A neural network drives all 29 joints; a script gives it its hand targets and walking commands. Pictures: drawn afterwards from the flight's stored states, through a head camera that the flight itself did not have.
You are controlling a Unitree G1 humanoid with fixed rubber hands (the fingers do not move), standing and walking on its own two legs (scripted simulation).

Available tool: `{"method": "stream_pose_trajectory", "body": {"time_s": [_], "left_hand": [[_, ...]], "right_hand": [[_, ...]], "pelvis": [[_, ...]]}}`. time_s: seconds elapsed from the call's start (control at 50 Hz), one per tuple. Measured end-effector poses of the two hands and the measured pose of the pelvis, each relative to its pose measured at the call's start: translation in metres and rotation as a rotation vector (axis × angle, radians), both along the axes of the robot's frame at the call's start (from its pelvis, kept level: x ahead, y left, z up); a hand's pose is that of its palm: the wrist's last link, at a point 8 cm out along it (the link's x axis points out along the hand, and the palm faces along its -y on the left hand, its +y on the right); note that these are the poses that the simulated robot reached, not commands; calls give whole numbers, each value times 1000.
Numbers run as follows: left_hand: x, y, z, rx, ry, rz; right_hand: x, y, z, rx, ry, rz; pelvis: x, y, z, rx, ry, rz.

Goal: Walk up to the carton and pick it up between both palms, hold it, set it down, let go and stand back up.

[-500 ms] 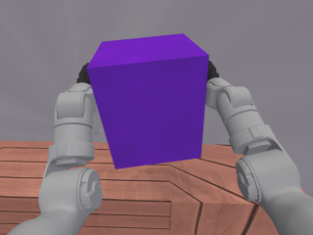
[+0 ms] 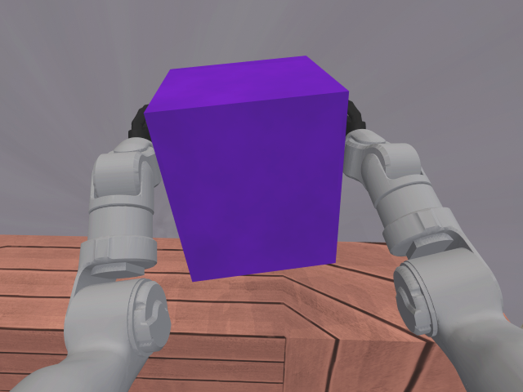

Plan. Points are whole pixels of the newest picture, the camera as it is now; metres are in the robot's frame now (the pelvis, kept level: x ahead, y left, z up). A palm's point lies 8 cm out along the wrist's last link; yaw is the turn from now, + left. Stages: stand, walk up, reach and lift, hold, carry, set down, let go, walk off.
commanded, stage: hold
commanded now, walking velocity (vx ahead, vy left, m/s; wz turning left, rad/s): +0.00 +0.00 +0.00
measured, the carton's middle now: (251, 164) +0.37 +0.00 +0.26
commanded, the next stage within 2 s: none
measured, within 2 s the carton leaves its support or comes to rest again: neither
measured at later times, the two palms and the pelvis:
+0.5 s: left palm (142, 155) +0.37 +0.15 +0.28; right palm (351, 144) +0.37 -0.15 +0.28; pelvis +0.00 +0.00 +0.00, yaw +0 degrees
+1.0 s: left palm (142, 153) +0.37 +0.15 +0.28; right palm (353, 142) +0.37 -0.15 +0.29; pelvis +0.00 +0.01 +0.00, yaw +0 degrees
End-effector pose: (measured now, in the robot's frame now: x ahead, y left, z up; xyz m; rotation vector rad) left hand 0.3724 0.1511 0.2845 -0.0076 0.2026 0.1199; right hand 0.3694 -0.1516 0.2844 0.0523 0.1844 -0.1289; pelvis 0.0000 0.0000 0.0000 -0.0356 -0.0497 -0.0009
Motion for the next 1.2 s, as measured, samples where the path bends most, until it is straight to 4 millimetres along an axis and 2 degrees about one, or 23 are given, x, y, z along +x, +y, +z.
{"method": "stream_pose_trajectory", "body": {"time_s": [0.44,0.66,1.2], "left_hand": [[0,1,-1,-1,-4,-3],[-2,0,-9,-4,3,-12],[2,-1,4,2,-2,1]], "right_hand": [[0,1,0,-3,-1,-2],[-5,0,-3,-4,8,-10],[1,-1,2,1,8,0]], "pelvis": [[2,2,0,-3,-5,0],[2,5,0,-4,-1,4],[2,1,0,-2,1,-2]]}}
